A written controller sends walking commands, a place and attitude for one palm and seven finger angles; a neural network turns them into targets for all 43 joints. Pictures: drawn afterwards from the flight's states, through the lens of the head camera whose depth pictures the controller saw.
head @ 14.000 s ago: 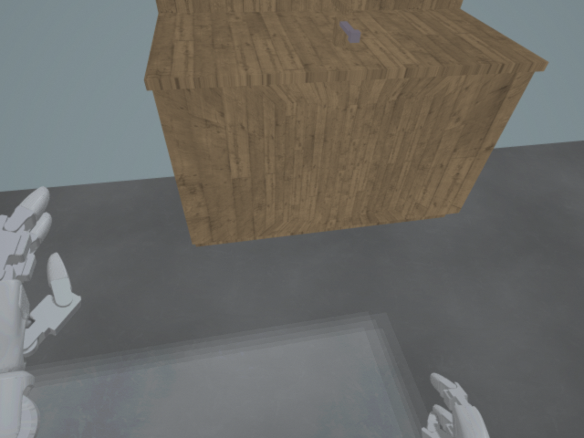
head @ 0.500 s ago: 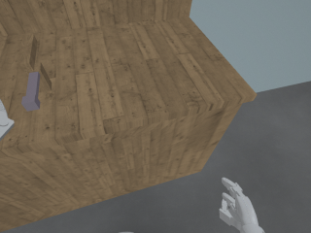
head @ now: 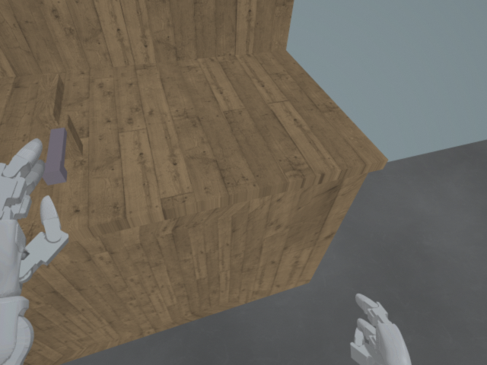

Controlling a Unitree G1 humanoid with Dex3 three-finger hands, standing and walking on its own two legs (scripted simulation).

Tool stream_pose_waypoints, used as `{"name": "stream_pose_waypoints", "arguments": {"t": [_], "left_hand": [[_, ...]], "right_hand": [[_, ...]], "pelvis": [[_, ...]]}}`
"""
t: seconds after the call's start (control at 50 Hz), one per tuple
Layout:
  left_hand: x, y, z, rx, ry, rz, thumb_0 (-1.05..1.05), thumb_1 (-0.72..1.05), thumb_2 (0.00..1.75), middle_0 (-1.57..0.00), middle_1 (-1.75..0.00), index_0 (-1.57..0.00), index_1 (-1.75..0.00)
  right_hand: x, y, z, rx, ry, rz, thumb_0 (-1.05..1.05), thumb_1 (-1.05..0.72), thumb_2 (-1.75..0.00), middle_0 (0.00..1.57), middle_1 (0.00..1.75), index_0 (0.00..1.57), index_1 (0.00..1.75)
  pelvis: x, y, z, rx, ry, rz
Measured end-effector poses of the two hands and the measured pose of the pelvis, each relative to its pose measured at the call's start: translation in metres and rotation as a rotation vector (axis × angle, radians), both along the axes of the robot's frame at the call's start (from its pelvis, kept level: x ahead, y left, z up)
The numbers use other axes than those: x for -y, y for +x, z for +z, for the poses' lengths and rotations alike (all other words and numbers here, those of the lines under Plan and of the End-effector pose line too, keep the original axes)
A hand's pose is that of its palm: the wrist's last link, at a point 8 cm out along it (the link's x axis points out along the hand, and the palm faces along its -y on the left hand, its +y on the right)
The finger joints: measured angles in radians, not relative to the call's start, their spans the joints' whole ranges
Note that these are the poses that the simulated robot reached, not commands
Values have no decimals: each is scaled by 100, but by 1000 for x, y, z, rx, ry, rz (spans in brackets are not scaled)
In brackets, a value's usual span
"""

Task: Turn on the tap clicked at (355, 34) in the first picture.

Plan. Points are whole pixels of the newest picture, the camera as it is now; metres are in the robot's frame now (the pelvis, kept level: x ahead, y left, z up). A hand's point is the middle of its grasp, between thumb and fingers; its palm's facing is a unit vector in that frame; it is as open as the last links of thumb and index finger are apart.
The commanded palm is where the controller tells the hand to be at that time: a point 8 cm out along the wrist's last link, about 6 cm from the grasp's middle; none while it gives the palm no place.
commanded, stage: look again from close up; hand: left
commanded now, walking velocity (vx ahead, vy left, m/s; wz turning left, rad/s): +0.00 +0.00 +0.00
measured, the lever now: (54, 172) +0.37 +0.35 +0.11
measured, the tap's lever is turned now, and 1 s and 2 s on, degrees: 0 0 0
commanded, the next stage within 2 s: turn the palm inward beside the body in 0.40 s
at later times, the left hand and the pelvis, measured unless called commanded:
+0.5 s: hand (58, 235) +0.23 +0.26 +0.15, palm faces +0.41 -0.84 -0.36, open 7.4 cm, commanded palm +0.17 +0.28 +0.17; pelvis +0.01 +0.00 +0.00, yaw +1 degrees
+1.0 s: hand (48, 264) +0.19 +0.24 +0.17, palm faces +0.64 -0.73 -0.25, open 7.4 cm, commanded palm +0.15 +0.26 +0.17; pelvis -0.01 -0.07 -0.01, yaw +5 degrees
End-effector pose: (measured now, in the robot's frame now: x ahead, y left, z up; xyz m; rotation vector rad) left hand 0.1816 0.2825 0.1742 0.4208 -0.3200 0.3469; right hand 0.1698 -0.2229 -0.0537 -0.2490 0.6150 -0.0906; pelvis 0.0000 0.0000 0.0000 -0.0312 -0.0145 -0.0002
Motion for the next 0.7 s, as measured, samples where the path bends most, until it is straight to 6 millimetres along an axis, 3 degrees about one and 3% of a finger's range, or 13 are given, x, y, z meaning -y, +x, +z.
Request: {"name": "stream_pose_waypoints", "arguments": {"t": [0.14,0.36,0.5,0.56,0.6,0.64,0.7], "left_hand": [[-14,2,-18,-109,-13,51,1,89,90,-21,-30,-22,-30],[-8,4,-3,-41,-11,44,1,89,90,-21,-30,-21,-30],[-13,7,-10,-83,-21,62,1,89,90,-21,-30,-21,-30],[-27,21,9,-42,117,69,1,89,90,-21,-30,-22,-30],[-35,28,21,-1,70,100,1,89,90,-21,-30,-22,-30],[-30,28,26,35,-46,91,2,89,90,-21,-30,-22,-30],[-3,21,17,-18,-115,48,1,90,90,-20,-30,-21,-30]], "right_hand": [[-6,10,-4,-36,1,13,1,-90,-90,20,30,21,30],[-11,21,-6,-62,-5,42,1,-90,-90,20,30,21,30],[-10,23,-5,-57,5,21,1,-90,-90,20,30,21,30],[-15,20,-10,-74,-35,117,1,-90,-90,20,30,20,30],[-17,16,-16,-105,-26,174,1,-90,-90,20,30,20,30],[-15,13,-18,-104,1,177,1,-90,-90,20,30,21,30],[-9,12,-20,-62,45,151,1,-90,-90,20,30,21,30]], "pelvis": [[1,5,1,-11,2,7],[1,12,2,-11,3,19],[0,14,2,-15,4,17],[4,9,0,-1,7,48],[8,7,-1,3,17,57],[10,8,-1,13,25,44],[13,10,-3,35,31,15]]}}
